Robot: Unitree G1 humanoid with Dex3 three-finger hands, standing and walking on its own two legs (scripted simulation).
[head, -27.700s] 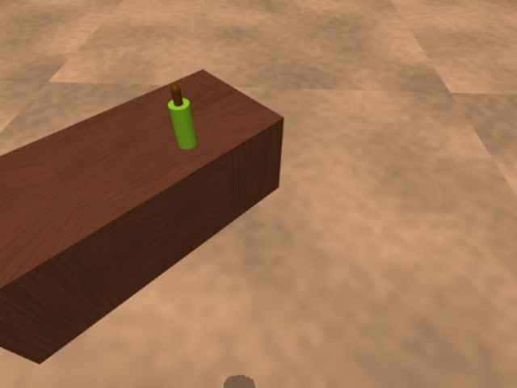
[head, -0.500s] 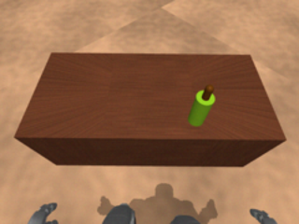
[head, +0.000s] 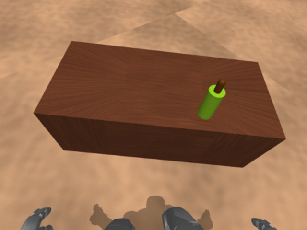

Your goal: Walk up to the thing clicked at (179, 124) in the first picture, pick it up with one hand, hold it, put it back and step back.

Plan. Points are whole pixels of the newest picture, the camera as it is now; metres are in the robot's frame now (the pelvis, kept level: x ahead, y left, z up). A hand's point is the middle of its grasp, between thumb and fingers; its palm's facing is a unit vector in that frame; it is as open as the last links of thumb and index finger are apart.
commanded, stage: step back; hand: right
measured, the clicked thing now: (212, 98) +0.67 -0.25 -0.19
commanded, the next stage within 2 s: none
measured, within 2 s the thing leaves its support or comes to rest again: neither
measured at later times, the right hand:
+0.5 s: hand out of the picture -0.08 -0.32 -0.16, palm faces +0.02 +0.92 -0.39, open 7.4 cm
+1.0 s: hand out of the picture -0.19 -0.35 -0.16, palm faces +0.00 +0.91 -0.41, open 7.4 cm
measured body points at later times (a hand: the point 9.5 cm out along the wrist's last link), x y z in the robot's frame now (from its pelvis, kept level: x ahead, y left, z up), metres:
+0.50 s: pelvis -0.15 -0.04 +0.00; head -0.11 -0.07 +0.45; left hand -0.07 +0.27 -0.10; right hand -0.08 -0.37 -0.13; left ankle -0.14 +0.10 -0.66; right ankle -0.14 -0.16 -0.73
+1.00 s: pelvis -0.33 -0.08 -0.02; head -0.28 -0.09 +0.43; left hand -0.23 +0.24 -0.13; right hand -0.19 -0.40 -0.13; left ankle -0.21 +0.07 -0.72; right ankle -0.34 -0.20 -0.73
